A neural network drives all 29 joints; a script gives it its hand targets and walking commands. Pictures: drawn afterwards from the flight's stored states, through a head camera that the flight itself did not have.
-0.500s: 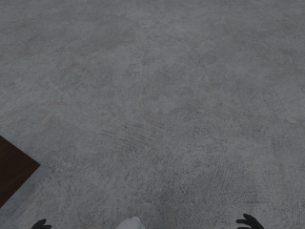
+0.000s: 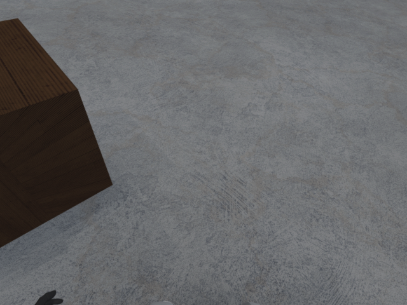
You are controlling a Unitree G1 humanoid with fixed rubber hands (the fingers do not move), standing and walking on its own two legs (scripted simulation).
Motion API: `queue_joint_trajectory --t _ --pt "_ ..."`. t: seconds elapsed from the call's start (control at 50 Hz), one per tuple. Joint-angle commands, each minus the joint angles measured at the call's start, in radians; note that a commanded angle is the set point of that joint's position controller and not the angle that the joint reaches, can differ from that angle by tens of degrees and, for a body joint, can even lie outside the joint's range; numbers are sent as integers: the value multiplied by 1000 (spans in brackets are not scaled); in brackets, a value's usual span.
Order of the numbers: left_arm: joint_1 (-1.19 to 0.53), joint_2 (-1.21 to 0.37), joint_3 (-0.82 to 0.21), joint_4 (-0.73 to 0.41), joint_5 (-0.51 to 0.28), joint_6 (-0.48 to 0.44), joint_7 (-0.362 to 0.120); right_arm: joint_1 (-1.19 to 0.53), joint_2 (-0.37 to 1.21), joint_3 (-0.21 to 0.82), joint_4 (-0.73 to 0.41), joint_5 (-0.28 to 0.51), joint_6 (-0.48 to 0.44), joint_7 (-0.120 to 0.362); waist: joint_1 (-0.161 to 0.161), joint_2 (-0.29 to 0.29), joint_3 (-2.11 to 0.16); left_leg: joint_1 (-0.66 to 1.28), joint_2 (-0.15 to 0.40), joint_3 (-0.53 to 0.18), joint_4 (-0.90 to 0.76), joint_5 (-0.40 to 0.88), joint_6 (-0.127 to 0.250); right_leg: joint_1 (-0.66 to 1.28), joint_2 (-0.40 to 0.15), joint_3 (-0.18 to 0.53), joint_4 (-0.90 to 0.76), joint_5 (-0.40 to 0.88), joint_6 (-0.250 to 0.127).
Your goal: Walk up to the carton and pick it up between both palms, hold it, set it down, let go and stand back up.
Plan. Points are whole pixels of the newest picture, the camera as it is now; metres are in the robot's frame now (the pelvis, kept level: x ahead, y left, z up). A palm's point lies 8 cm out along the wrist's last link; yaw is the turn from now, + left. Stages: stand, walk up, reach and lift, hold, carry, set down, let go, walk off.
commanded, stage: walk up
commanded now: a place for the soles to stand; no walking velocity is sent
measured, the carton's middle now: out of the picture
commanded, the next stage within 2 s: none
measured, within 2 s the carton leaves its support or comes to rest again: neither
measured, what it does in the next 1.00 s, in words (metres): steps to the left, turning left: right foot, then left foot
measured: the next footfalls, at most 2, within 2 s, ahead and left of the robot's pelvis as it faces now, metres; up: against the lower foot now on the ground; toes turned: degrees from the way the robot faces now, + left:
right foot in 0.18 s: +0.08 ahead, -0.05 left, +0.00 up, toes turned -4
left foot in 0.60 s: +0.07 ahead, +0.28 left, +0.00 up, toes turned +14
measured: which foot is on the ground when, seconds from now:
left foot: down 0.00-0.22, up 0.24-0.58, down 0.60-0.88, up 0.90-1.00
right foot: up 0.00-0.16, down 0.18-0.64, up 0.66-0.84, down 0.86-1.00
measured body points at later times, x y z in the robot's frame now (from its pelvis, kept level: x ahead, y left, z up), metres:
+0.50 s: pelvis +0.02 +0.07 +0.00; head +0.09 +0.05 +0.45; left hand +0.02 +0.41 -0.09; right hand +0.20 -0.20 -0.12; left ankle +0.04 +0.24 -0.69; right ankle +0.04 -0.05 -0.72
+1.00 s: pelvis +0.07 +0.18 +0.00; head +0.11 +0.18 +0.44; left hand -0.02 +0.51 -0.10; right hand +0.29 -0.04 -0.13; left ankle +0.02 +0.30 -0.68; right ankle +0.11 +0.09 -0.72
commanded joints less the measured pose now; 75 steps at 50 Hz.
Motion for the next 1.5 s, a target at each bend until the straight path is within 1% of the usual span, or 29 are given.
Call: queue_joint_trajectory --t 0.0,0.1,0.16,0.18,0.2,0.22,0.24,0.32,0.48,0.58,0.62,0.64,0.66,0.7,0.82,0.86,0.88,0.92,1.0,1.14,1.18,1.2,1.22,1.24,1.28,1.32,1.34,1.42,1.48 --pt "69 257 52 -69 -5 -31 -2 -120 -305 -152 -163 -66 -30 -16 -13 261 40 9 85 -395 -515 -67 105 -158 66 161 42 36 31" --pt "92 214 34 -97 -20 -63 19 -28 -255 -136 -189 -72 -34 -13 -20 251 -86 134 138 -510 -445 225 203 -11 90 214 -262 -28 11" --pt "175 241 45 -61 -29 -74 36 -62 -232 -135 -211 -64 -33 -12 8 207 -184 49 102 -486 -350 380 129 217 80 241 -492 139 -6" --pt "316 237 51 -50 -22 -84 40 -181 -205 -110 -246 -55 -36 -10 116 95 -214 -126 18 -353 -226 275 86 485 5 302 -695 298 -17" --pt "358 327 67 -17 -13 -82 47 -142 -135 -93 -216 -48 -44 -14 117 -144 -252 -358 -148 -132 -11 -5 0 747 -218 436 -753 419 -17" --pt "220 375 91 -56 -3 -75 45 -50 -185 -107 -188 -62 -31 -21 63 -84 -214 -478 -61 -97 144 -149 -48 632 -440 584 -746 291 -71" --pt "112 344 92 -90 -3 -75 49 -22 -265 -123 -152 -64 -20 -17 7 63 -169 -431 14 -128 218 -77 -45 525 -482 538 -747 242 -119" --pt "145 305 84 -106 4 -84 37 -21 -232 -127 -138 -65 -34 12 1 -45 -172 -368 73 -52 236 -13 -43 467 -324 259 -660 449 -124" --pt "123 345 88 -120 18 -89 10 -115 -203 -106 -144 -57 -39 21 52 -121 -209 -285 127 46 61 -7 -51 405 -341 75 -530 644 -174" --pt "10 367 85 -123 18 -79 -21 80 -241 -122 -82 -36 -52 -1 -79 -134 -289 -20 68 132 -110 -4 -19 264 -322 1 -330 514 -123" --pt "29 262 45 -115 10 -47 -21 212 -358 -164 -49 -63 -64 -22 -148 126 -246 214 -25 -48 -261 -26 77 -43 -169 -16 122 324 -32" --pt "-12 218 32 -198 -14 -53 -20 120 -439 -170 -96 -50 -65 -32 -113 447 -232 297 165 -538 -416 198 173 -308 19 4 236 -129 45" --pt "-74 243 13 -168 -8 -55 1 105 -426 -146 -94 -16 -65 -34 -107 308 -153 282 263 -754 -462 246 277 -388 54 140 264 -229 46" --pt "-8 259 16 -94 -4 -60 -4 54 -386 -148 -106 -9 -67 -56 -54 135 -59 129 179 -499 -405 199 204 -239 -9 191 141 -98 13" --pt "153 223 35 -91 -31 -96 15 -45 -282 -125 -181 -43 -64 -40 14 264 -60 1 114 -455 -276 378 185 54 46 234 -337 -40 -15" --pt "427 285 53 -14 -18 -122 35 -191 -190 -99 -237 -27 -68 -34 161 98 -215 -284 -16 -213 72 358 57 557 -98 334 -612 251 -55" --pt "429 394 83 -10 1 -117 48 -122 -119 -84 -242 -31 -69 -41 147 -112 -220 -484 -153 -110 237 -172 4 700 -393 609 -688 388 -108" --pt "240 415 91 -63 4 -115 44 -64 -282 -110 -169 -50 -43 -41 66 -48 -198 -476 14 -154 413 -186 -3 514 -536 672 -645 348 -216" --pt "190 280 48 -96 3 -124 33 13 -238 -115 -92 -47 -57 -17 13 -125 -156 -392 61 -35 382 -57 -31 439 -313 244 -526 860 -130" --pt "108 308 65 -124 15 -95 -21 -81 -183 -86 -67 -5 -95 -46 55 -208 -198 -151 48 155 -18 33 -41 253 -262 60 -378 646 -143" --pt "29 293 54 -145 13 -71 -33 103 -245 -119 4 -4 -102 -64 -45 -126 -278 118 -28 189 -103 153 -13 109 -240 36 -138 543 -80" --pt "41 255 42 -132 10 -60 -31 181 -295 -142 -5 -9 -108 -81 -90 -27 -273 217 -19 8 -185 117 30 -24 -180 35 123 401 -29" --pt "8 149 12 -182 3 -58 -31 129 -457 -160 -31 -7 -117 -98 -71 337 -197 245 232 -547 -376 201 122 -346 13 41 291 -132 47" --pt "-96 241 18 -190 -9 -49 -14 134 -470 -151 -36 -1 -118 -90 -97 214 -193 190 299 -821 -486 -8 230 -351 26 208 284 -184 33" --pt "-34 251 22 -115 -6 -35 -21 57 -389 -143 -23 -5 -125 -108 -41 12 -11 91 258 -633 -475 -148 147 -355 -36 255 258 -28 3" --pt "48 213 12 -81 0 -22 -27 -32 -351 -126 -23 -7 -136 -128 8 133 27 5 158 -474 -411 -52 92 -240 -44 276 165 85 -9" --pt "36 223 23 -88 -2 -25 -31 -25 -315 -123 -23 -9 -145 -129 -6 202 10 -7 130 -464 -402 -20 85 -202 -37 282 114 101 -10" --pt "-36 221 28 -110 -4 -13 -32 88 -295 -111 -15 -14 -158 -144 -48 83 -29 133 191 -554 -335 240 126 -211 -3 296 -4 -32 2" --pt "-19 206 40 -113 -10 -7 -33 64 -289 -110 -36 -22 -164 -156 -9 124 -27 60 205 -584 -310 379 145 -138 8 337 -6 -13 -7"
